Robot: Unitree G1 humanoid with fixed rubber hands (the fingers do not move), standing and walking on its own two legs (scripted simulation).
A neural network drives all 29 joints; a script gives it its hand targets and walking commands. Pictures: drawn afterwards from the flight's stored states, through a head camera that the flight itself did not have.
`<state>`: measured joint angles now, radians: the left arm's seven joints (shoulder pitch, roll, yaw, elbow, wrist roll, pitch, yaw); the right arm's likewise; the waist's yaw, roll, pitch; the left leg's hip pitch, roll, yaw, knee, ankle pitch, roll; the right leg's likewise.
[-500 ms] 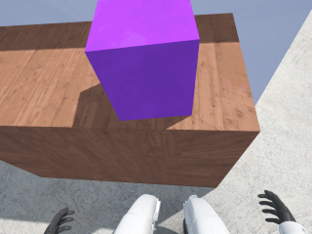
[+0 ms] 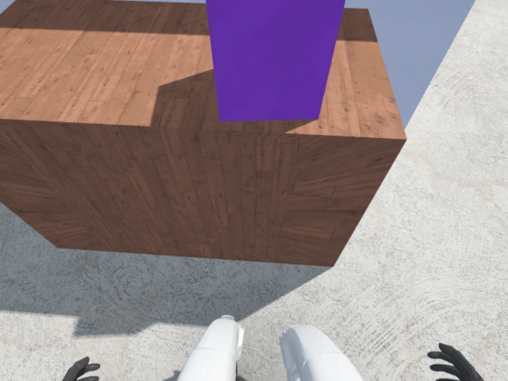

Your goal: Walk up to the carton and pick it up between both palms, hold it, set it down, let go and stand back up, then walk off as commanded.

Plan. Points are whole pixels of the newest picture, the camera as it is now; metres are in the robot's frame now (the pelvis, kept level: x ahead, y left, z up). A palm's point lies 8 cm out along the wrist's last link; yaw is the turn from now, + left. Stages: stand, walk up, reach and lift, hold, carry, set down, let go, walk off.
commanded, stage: walk off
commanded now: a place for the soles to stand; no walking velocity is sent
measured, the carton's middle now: (268, 37) +0.70 +0.01 +0.13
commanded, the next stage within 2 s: stand in 0.78 s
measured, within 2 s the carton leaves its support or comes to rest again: neither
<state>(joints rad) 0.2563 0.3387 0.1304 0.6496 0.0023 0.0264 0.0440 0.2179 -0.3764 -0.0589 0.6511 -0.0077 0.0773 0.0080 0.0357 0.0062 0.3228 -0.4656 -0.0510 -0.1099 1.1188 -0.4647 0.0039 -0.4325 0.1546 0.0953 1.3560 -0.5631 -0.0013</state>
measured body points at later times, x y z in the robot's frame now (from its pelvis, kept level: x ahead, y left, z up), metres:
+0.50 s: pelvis -0.05 +0.00 +0.02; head -0.03 -0.03 +0.46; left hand +0.03 +0.31 -0.07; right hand +0.07 -0.30 -0.10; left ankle +0.05 +0.13 -0.65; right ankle -0.03 -0.11 -0.65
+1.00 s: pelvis -0.04 +0.00 +0.02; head -0.01 -0.02 +0.47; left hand +0.06 +0.30 -0.06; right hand +0.10 -0.30 -0.09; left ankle +0.05 +0.13 -0.65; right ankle -0.03 -0.11 -0.65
